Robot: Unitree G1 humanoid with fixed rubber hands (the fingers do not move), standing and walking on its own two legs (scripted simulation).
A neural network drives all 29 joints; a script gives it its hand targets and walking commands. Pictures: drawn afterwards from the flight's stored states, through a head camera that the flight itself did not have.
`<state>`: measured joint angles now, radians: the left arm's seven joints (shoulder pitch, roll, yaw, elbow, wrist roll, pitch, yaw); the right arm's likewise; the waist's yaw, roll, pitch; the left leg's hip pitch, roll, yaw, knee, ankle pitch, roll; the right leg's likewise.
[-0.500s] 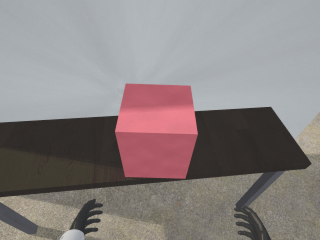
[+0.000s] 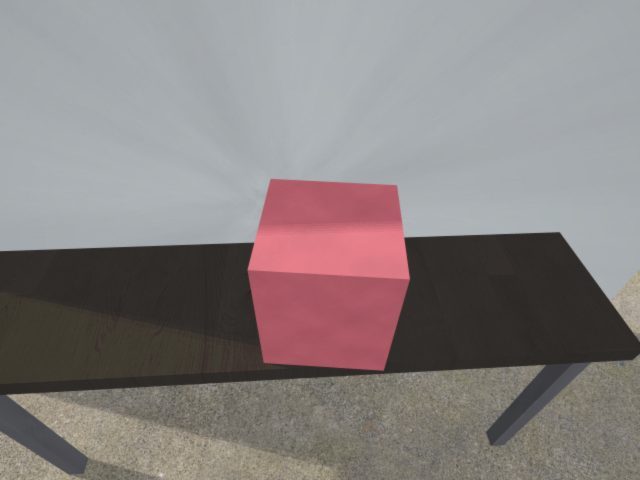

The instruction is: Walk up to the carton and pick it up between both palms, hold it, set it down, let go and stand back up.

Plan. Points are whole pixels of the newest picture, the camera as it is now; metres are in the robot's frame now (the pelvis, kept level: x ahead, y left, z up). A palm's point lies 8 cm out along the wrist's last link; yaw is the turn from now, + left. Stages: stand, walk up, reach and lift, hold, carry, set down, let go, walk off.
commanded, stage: stand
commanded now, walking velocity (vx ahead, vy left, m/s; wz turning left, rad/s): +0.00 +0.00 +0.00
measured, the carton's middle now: (328, 276) +0.45 +0.01 -0.03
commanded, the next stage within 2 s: none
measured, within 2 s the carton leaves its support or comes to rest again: neither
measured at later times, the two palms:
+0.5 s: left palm out of the picture -0.04 +0.24 -0.14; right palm out of the picture -0.04 -0.23 -0.14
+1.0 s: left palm out of the picture -0.08 +0.21 -0.15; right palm out of the picture -0.06 -0.21 -0.15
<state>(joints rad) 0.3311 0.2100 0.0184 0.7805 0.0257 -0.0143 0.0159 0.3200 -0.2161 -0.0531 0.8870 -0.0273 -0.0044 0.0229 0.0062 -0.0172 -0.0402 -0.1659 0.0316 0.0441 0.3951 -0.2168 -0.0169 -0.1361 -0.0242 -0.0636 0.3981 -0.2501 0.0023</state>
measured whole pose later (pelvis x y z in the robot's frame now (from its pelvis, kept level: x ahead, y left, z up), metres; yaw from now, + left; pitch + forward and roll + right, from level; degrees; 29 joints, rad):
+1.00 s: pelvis -0.03 +0.00 +0.00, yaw +1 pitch -1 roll +0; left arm 0.40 0.12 0.00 1.08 0.01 -0.01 0.03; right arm 0.36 -0.13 -0.01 1.10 -0.01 0.00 -0.02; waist 0.00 0.00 0.00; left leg -0.21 0.02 0.02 0.39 -0.16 -0.01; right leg -0.18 -0.03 -0.08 0.41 -0.21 0.00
